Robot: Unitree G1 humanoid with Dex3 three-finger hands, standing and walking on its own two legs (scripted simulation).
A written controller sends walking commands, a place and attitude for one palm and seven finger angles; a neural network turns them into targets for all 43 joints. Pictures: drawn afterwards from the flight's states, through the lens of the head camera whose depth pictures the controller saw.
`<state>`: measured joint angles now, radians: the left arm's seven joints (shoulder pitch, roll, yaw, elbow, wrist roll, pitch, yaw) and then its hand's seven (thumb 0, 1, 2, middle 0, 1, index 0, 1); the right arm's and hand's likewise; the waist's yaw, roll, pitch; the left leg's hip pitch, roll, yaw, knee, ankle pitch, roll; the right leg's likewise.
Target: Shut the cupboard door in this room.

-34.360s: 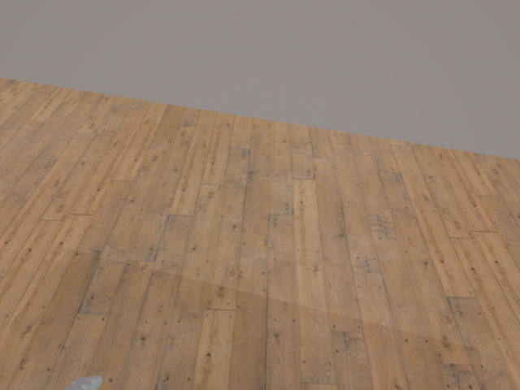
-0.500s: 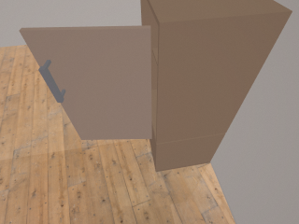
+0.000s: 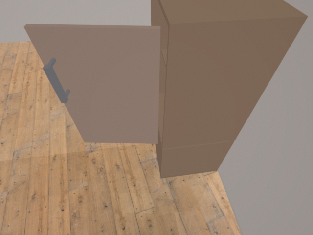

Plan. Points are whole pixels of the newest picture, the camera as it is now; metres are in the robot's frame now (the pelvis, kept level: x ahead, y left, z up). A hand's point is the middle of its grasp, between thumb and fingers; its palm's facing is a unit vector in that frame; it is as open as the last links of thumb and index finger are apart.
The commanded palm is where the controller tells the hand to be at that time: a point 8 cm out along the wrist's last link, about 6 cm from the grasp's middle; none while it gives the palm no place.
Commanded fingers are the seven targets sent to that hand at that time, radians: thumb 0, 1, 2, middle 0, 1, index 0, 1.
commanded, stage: look again from close up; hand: left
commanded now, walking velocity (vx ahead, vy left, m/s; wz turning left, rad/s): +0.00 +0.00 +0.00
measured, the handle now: (58, 81) +0.55 +0.37 +0.06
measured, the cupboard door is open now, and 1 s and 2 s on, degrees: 81 81 81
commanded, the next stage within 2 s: shuffle to correct the standing spot in 0.48 s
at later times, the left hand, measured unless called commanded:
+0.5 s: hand out of the picture +0.02 +0.21 -0.17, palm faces +0.01 -0.97 -0.22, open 7.4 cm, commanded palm none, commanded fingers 0.00 0.90 0.90 -0.20 -0.30 -0.20 -0.30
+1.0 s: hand out of the picture +0.02 +0.23 -0.19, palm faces +0.03 -0.98 -0.19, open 7.4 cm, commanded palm none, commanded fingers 0.00 0.90 0.90 -0.20 -0.30 -0.20 -0.30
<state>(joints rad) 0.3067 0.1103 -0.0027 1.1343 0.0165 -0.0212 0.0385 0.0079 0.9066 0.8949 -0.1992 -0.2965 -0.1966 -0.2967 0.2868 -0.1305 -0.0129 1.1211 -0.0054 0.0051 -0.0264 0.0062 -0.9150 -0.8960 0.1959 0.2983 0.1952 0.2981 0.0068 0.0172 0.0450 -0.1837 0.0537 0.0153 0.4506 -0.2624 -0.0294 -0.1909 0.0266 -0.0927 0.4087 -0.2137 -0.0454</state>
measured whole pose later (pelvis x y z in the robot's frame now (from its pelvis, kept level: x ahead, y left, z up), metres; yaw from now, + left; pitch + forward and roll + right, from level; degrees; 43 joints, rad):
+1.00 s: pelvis +0.04 +0.05 -0.01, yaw -1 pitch +0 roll +0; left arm 0.32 0.16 0.03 1.08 0.03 0.02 0.02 0.01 0.90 0.89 -0.20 -0.30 -0.20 -0.30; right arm 0.35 -0.15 0.00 1.06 -0.02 -0.02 -0.02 0.00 -0.91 -0.90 0.19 0.30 0.19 0.30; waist 0.01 -0.02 0.03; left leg -0.16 -0.04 0.06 0.54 -0.38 0.06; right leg -0.30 -0.05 -0.07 0.76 -0.51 -0.03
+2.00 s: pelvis +0.12 +0.11 -0.01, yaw +2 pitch -1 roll +2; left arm 0.23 0.17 0.03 1.01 0.02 0.02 0.03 0.01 0.92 0.89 -0.20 -0.30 -0.20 -0.30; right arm 0.23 -0.15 -0.03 1.06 -0.01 0.03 -0.03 0.00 -0.92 -0.90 0.20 0.30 0.19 0.30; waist -0.01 -0.01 0.06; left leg -0.24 0.05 0.11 0.50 -0.23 -0.03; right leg -0.25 0.02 -0.07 0.56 -0.30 -0.07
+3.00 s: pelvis +0.10 +0.19 +0.00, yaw +1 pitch -1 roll +0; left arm 0.31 0.17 -0.02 1.09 0.02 0.00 0.04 0.01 0.90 0.89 -0.20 -0.30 -0.20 -0.30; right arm 0.23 -0.17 0.00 1.12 -0.01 0.00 -0.01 0.00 -0.91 -0.90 0.20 0.30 0.20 0.30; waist 0.00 -0.01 0.05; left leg -0.16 -0.06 0.10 0.41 -0.23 0.08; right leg -0.20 -0.05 -0.01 0.44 -0.21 0.04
